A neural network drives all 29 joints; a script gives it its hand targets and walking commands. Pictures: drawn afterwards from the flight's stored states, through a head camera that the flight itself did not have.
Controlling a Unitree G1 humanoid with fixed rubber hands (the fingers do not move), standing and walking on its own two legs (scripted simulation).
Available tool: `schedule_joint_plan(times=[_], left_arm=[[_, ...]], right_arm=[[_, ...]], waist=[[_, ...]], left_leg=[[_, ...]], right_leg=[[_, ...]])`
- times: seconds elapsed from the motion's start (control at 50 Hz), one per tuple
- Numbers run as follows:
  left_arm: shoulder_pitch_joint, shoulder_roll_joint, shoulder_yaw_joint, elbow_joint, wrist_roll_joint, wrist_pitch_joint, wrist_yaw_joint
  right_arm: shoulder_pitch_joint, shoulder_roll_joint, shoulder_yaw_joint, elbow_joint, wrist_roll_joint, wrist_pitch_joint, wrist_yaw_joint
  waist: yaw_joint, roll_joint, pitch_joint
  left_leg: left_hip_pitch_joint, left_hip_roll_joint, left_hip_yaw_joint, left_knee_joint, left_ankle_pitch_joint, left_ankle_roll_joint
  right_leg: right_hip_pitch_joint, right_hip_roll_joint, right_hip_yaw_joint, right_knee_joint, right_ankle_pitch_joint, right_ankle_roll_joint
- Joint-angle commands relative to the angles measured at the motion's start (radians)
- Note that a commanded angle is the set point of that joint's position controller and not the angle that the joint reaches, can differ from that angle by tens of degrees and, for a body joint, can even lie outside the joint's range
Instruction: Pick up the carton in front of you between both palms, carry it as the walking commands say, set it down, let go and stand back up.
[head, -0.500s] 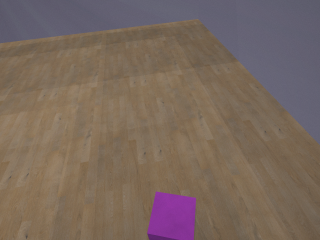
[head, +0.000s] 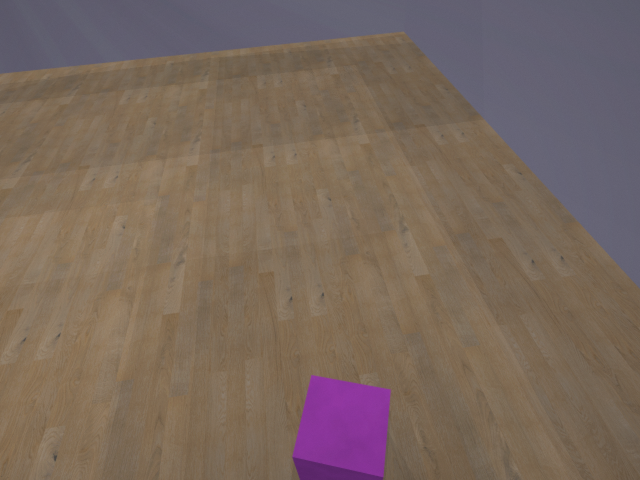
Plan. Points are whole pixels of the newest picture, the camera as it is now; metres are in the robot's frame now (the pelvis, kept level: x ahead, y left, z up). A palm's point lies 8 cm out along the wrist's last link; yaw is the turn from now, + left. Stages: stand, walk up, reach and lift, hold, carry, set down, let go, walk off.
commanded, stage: stand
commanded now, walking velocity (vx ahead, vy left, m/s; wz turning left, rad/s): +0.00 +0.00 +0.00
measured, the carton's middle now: (344, 438) +0.39 +0.00 -0.64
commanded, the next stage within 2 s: none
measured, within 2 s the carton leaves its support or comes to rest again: neither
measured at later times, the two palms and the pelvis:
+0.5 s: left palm out of the picture -0.07 +0.22 -0.13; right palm out of the picture -0.05 -0.23 -0.14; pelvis -0.02 -0.01 +0.00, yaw +0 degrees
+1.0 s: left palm out of the picture -0.10 +0.19 -0.14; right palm out of the picture -0.08 -0.22 -0.14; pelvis -0.04 -0.02 +0.01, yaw +0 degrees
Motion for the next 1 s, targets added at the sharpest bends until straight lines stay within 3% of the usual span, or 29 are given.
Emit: schedule_joint_plan(times=[0.0, 0.46, 0.98], left_arm=[[0.070, 0.099, 0.018, -0.002, 0.001, -0.006, 0.003], [0.115, 0.023, -0.006, 0.169, 0.000, -0.008, 0.008], [0.124, -0.029, -0.002, 0.231, -0.003, -0.015, 0.012]], right_arm=[[0.060, -0.090, -0.014, 0.002, 0.000, -0.003, -0.002], [0.071, -0.010, 0.012, 0.178, 0.007, 0.010, -0.006], [0.076, 0.050, 0.014, 0.246, 0.008, 0.013, -0.009]], waist=[[-0.001, -0.010, 0.074], [-0.002, -0.009, 0.140], [0.000, -0.013, 0.151]], left_leg=[[-0.040, 0.082, -0.058, -0.065, 0.345, 0.038], [-0.038, 0.084, -0.054, -0.118, 0.268, 0.027], [-0.047, 0.086, -0.039, -0.132, 0.236, 0.007]], right_leg=[[0.010, -0.115, 0.095, -0.077, 0.397, -0.004], [0.005, -0.115, 0.101, -0.138, 0.296, -0.011], [-0.012, -0.120, 0.115, -0.185, 0.245, -0.020]])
